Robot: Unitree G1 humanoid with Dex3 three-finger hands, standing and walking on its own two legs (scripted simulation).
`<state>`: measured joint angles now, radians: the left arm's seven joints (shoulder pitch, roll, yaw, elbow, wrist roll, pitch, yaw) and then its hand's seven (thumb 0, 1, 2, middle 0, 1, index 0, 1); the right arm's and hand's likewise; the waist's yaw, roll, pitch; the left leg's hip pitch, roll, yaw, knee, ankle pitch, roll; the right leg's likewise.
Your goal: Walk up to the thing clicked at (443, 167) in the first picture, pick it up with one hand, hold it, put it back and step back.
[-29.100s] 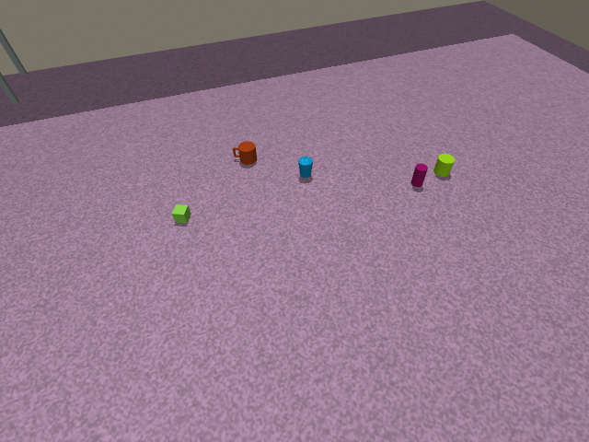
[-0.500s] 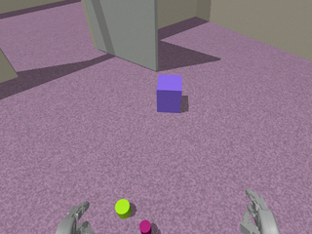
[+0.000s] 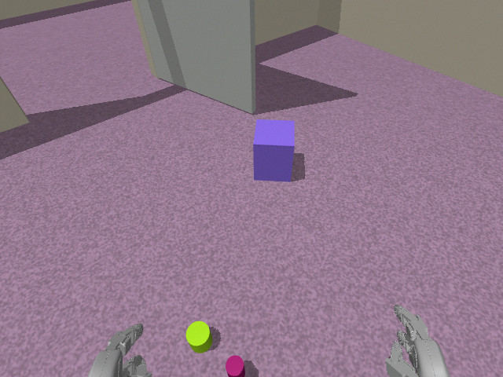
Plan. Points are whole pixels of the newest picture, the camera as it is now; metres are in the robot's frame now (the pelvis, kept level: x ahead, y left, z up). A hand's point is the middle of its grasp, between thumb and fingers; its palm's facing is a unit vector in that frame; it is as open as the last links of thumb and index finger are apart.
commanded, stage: home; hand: left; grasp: from above
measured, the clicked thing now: (199, 337) +0.41 +0.21 -0.67
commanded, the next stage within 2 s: stand in 0.52 s
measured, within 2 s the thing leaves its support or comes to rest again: neither
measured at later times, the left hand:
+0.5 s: hand (147, 373) +0.17 +0.18 -0.04, palm faces +0.04 -0.98 -0.19, open 7.4 cm
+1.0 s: hand out of the picture +0.08 +0.24 -0.11, palm faces +0.02 -0.95 -0.32, open 7.4 cm
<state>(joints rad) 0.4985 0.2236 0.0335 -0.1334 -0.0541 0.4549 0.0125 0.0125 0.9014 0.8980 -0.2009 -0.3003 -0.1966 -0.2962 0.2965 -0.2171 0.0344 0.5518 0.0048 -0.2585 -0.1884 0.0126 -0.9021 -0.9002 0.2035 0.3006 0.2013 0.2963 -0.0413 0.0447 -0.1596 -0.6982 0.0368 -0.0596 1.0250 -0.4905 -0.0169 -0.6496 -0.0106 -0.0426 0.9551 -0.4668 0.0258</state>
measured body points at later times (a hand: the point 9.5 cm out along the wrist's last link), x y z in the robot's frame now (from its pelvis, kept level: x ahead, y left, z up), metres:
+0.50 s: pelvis +0.01 +0.00 +0.00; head +0.02 +0.01 +0.45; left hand +0.17 +0.23 -0.03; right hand +0.17 -0.24 -0.06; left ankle +0.01 +0.12 -0.68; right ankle +0.01 -0.14 -0.68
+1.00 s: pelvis +0.00 +0.01 +0.04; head +0.00 +0.02 +0.49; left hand +0.08 +0.29 -0.09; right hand +0.08 -0.28 -0.08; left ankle +0.01 +0.12 -0.68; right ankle +0.01 -0.14 -0.68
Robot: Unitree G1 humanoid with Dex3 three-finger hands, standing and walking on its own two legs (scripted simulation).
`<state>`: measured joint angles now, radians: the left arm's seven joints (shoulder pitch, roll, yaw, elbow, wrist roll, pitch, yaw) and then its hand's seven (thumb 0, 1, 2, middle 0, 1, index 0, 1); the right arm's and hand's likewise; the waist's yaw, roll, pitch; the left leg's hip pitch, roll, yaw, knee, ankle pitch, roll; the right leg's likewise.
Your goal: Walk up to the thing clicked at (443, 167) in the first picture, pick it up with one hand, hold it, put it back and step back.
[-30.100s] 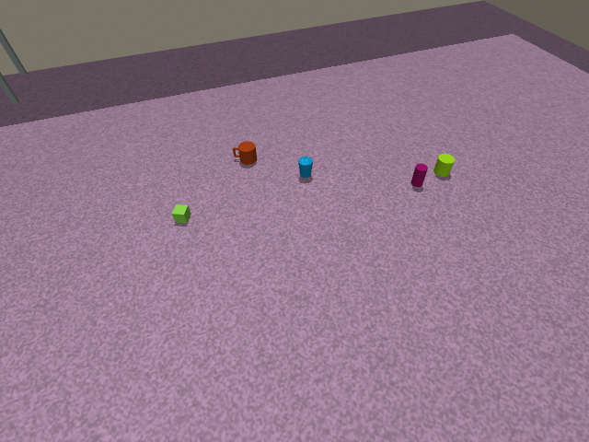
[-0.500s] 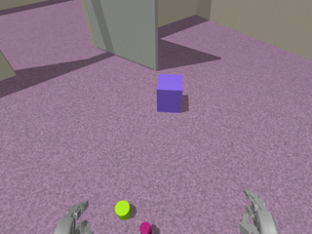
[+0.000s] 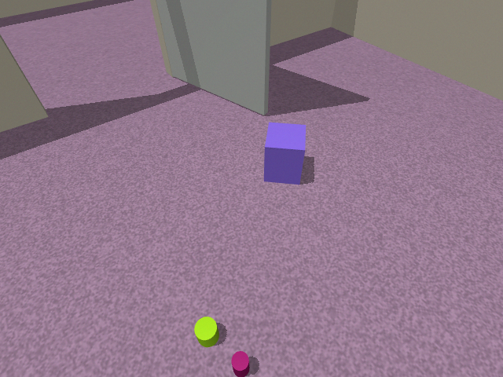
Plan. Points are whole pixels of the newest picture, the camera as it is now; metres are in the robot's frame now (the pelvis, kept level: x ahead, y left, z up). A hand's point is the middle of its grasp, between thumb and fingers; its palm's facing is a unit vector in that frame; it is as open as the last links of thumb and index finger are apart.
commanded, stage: stand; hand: left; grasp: from above
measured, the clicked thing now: (207, 332) +0.41 +0.20 -0.71
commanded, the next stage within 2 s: none
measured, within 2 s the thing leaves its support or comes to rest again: neither
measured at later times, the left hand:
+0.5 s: hand out of the picture +0.03 +0.23 -0.14, palm faces +0.02 -0.94 -0.33, open 7.4 cm
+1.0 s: hand out of the picture +0.07 +0.21 -0.14, palm faces -0.01 -0.96 -0.29, open 7.4 cm
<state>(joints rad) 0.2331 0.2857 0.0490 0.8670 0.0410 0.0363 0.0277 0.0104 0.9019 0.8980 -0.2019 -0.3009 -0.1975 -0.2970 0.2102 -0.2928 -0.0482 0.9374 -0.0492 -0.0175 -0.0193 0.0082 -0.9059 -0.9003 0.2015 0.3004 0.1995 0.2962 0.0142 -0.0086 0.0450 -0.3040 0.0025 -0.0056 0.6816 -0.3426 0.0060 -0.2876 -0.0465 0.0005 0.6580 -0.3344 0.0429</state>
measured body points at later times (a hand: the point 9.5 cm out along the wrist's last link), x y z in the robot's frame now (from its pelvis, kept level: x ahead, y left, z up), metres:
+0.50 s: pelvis -0.01 +0.00 +0.02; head -0.02 -0.01 +0.47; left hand +0.03 +0.28 -0.12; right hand +0.04 -0.28 -0.12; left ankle +0.02 +0.12 -0.72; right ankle +0.01 -0.15 -0.72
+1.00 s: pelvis +0.00 -0.02 +0.02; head +0.00 -0.02 +0.47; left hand +0.07 +0.26 -0.12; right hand +0.05 -0.30 -0.12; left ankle +0.02 +0.12 -0.72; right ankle +0.01 -0.15 -0.72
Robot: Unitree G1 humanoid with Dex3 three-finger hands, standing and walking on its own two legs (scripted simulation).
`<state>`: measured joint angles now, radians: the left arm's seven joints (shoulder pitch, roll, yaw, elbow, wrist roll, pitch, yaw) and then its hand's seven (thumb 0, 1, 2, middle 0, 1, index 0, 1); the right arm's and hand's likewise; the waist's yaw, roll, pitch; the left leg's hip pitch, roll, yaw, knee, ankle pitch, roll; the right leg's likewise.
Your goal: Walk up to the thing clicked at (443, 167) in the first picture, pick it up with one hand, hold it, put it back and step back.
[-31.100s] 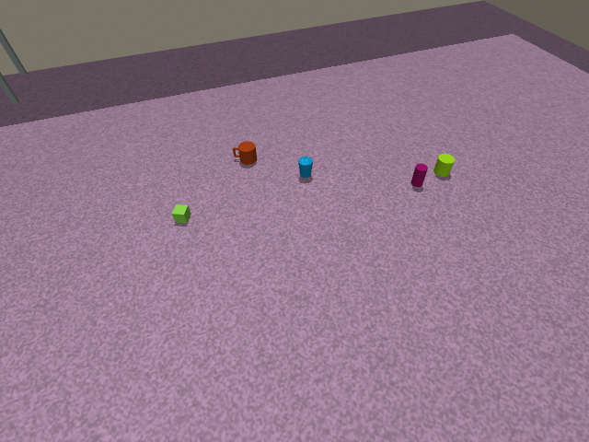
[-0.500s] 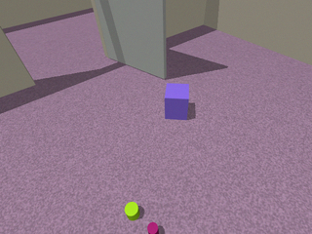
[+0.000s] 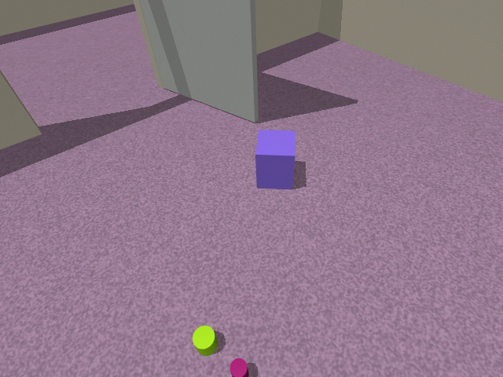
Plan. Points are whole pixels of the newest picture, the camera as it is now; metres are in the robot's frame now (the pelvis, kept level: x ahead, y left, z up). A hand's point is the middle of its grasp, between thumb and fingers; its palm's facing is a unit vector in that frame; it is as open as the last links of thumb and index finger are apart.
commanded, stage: stand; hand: left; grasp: from above
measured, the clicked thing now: (205, 340) +0.41 +0.23 -0.74
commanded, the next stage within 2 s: step back in 1.14 s
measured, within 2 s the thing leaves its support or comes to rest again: neither
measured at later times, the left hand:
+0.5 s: hand out of the picture +0.05 +0.22 -0.17, palm faces -0.01 -0.96 -0.28, open 7.4 cm
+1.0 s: hand out of the picture +0.07 +0.23 -0.16, palm faces -0.02 -0.95 -0.30, open 7.4 cm
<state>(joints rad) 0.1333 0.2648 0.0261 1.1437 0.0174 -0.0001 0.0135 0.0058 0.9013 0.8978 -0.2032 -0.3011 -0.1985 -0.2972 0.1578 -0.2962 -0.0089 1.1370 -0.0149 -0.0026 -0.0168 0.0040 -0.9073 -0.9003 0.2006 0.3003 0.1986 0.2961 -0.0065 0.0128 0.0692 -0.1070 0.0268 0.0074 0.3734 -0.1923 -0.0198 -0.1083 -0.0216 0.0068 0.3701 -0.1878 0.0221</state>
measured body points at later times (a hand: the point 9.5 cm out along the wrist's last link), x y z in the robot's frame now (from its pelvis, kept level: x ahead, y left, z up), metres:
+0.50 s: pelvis +0.00 +0.00 +0.00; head +0.00 +0.00 +0.45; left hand +0.05 +0.27 -0.15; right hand +0.04 -0.27 -0.15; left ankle +0.01 +0.13 -0.75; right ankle +0.01 -0.13 -0.75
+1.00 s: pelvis +0.00 +0.00 +0.00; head +0.01 +0.00 +0.45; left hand +0.07 +0.28 -0.14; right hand +0.05 -0.28 -0.14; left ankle +0.01 +0.13 -0.75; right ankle +0.01 -0.13 -0.75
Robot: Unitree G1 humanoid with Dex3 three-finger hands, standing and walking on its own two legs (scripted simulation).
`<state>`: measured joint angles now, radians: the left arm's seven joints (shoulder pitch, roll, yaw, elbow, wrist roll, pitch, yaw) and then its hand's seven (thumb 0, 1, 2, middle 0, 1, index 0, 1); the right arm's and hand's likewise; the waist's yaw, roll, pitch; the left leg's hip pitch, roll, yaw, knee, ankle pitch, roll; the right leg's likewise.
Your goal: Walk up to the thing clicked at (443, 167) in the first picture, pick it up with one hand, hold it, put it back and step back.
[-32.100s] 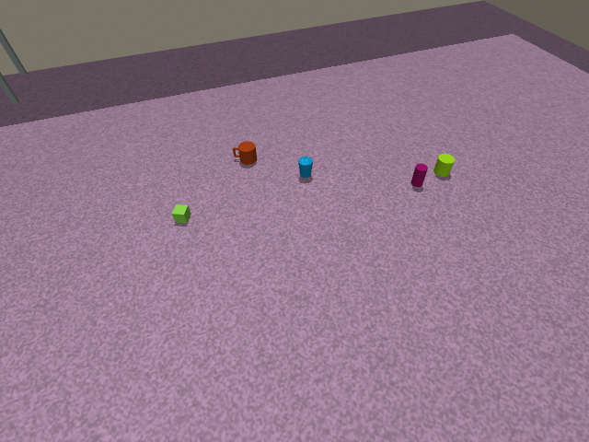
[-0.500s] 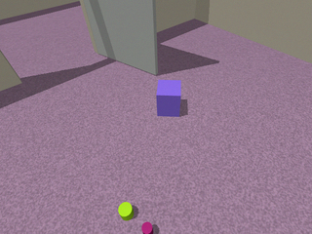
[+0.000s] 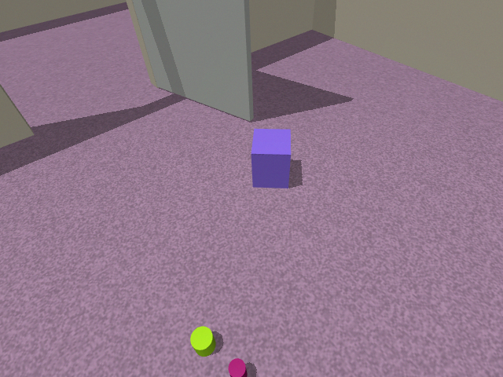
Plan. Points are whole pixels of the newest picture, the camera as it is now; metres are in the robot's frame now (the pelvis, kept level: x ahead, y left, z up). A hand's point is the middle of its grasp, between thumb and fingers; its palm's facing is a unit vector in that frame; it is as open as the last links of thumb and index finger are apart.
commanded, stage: stand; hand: left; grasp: from above
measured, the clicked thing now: (203, 341) +0.40 +0.23 -0.74
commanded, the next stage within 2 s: step back in 0.14 s
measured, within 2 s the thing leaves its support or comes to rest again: neither
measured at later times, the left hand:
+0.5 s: hand out of the picture +0.10 +0.29 -0.18, palm faces -0.06 -0.92 -0.38, open 7.4 cm
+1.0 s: hand out of the picture -0.04 +0.25 -0.16, palm faces -0.12 -0.91 -0.39, open 7.4 cm
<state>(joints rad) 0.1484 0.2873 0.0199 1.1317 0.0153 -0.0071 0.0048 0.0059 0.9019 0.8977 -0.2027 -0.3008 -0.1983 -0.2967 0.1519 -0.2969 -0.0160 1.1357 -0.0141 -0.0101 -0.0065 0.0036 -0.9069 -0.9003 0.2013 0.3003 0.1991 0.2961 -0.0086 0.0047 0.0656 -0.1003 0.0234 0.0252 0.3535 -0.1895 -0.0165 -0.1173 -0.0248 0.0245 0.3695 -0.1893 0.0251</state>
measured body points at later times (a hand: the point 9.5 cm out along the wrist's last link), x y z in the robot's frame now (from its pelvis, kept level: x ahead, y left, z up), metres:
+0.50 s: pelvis -0.06 +0.02 -0.03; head +0.01 +0.04 +0.41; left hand +0.10 +0.34 -0.15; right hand +0.03 -0.31 -0.14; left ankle -0.06 +0.12 -0.75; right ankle +0.01 -0.13 -0.74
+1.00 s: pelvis -0.16 +0.00 -0.02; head -0.10 -0.02 +0.42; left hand -0.03 +0.30 -0.13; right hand -0.10 -0.32 -0.15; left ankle -0.11 +0.13 -0.70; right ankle -0.17 -0.12 -0.75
